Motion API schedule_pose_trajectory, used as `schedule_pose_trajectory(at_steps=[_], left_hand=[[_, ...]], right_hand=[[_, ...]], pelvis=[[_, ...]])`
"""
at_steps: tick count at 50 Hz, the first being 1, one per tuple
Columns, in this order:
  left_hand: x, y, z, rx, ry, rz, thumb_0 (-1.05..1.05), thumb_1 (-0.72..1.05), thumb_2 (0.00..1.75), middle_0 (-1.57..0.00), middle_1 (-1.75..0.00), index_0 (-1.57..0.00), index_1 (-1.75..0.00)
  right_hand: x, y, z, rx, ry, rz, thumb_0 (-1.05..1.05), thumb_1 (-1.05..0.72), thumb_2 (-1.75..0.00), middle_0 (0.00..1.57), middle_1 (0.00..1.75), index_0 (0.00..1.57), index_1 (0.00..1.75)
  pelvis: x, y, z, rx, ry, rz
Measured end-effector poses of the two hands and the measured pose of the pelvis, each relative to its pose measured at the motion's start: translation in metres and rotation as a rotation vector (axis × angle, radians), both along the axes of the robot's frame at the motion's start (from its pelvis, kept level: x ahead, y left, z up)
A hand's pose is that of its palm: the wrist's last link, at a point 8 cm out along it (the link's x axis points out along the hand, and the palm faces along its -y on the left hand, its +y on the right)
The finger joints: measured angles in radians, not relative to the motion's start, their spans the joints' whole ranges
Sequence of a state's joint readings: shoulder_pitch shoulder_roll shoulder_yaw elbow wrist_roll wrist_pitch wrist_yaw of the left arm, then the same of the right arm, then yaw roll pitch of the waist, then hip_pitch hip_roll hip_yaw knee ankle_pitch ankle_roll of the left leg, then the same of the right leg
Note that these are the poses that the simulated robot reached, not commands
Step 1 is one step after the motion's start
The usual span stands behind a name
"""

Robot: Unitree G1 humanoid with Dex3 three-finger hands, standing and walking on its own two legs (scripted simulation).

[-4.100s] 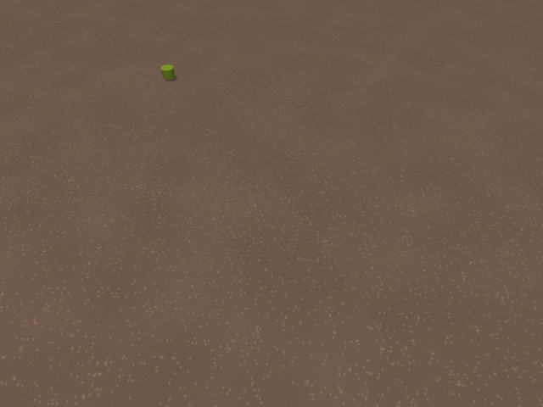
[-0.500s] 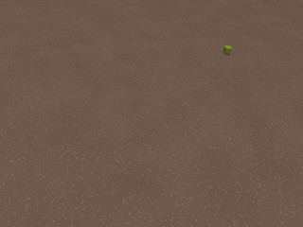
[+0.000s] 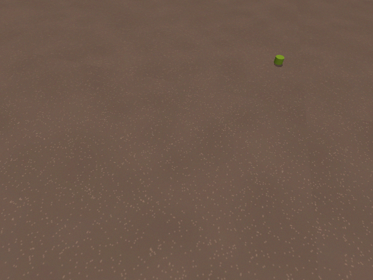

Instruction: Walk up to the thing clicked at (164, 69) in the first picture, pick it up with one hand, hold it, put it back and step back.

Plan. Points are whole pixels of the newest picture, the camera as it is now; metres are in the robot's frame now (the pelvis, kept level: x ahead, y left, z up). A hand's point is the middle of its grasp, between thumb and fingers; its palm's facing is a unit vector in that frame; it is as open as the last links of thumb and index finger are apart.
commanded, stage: stand
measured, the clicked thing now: (279, 59) +2.23 -0.95 -0.75
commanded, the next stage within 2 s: walk up in 1.62 s
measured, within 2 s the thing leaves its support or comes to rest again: neither
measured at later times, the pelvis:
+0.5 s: pelvis +0.01 +0.00 +0.00, yaw +0 degrees
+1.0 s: pelvis +0.00 +0.01 +0.00, yaw -1 degrees
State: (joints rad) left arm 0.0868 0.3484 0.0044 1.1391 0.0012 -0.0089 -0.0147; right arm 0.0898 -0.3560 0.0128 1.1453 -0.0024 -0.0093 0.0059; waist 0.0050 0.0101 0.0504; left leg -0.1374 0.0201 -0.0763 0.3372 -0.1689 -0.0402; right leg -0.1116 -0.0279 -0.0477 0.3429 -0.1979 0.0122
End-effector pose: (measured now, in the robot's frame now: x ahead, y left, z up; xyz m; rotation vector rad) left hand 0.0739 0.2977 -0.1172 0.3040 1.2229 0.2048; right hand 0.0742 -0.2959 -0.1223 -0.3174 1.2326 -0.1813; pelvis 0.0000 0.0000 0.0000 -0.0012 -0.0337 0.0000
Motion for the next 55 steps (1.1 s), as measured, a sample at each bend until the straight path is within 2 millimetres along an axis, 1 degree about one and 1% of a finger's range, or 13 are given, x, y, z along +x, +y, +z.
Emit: schedule_pose_trajectory(at_steps=[6,15,25,35,55], left_hand=[[0.001,0.000,-0.001,0.000,0.009,0.003,0.00,0.90,0.90,-0.20,-0.30,-0.20,-0.30],[0.000,0.002,-0.002,0.001,0.025,0.011,0.00,0.90,0.90,-0.20,-0.30,-0.20,-0.30],[0.002,0.003,-0.001,0.000,0.016,0.009,0.00,0.90,0.90,-0.20,-0.30,-0.20,-0.30],[0.002,0.004,-0.001,-0.002,0.008,0.003,0.00,0.90,0.90,-0.20,-0.30,-0.20,-0.30],[-0.008,0.008,-0.002,0.002,0.025,0.001,0.00,0.90,0.90,-0.20,-0.30,-0.20,-0.30]], right_hand=[[0.005,0.000,0.001,-0.001,-0.002,0.004,0.00,-0.90,-0.90,0.20,0.30,0.21,0.30],[0.006,0.000,0.000,-0.005,0.007,0.005,0.00,-0.90,-0.90,0.20,0.30,0.21,0.30],[0.007,0.002,0.001,-0.004,0.002,0.003,0.00,-0.90,-0.90,0.20,0.30,0.21,0.30],[0.002,0.003,0.003,-0.008,-0.001,-0.003,0.00,-0.90,-0.90,0.20,0.30,0.21,0.30],[-0.009,0.006,0.001,-0.005,0.013,-0.008,0.00,-0.90,-0.90,0.20,0.30,0.21,0.30]], pelvis=[[0.003,0.000,0.000,-0.001,0.003,-0.001],[0.007,0.000,0.000,-0.001,0.003,-0.005],[0.007,0.002,0.001,0.000,0.000,-0.006],[0.006,0.003,0.001,-0.001,-0.004,-0.007],[0.002,0.006,0.001,0.001,-0.007,-0.011]])
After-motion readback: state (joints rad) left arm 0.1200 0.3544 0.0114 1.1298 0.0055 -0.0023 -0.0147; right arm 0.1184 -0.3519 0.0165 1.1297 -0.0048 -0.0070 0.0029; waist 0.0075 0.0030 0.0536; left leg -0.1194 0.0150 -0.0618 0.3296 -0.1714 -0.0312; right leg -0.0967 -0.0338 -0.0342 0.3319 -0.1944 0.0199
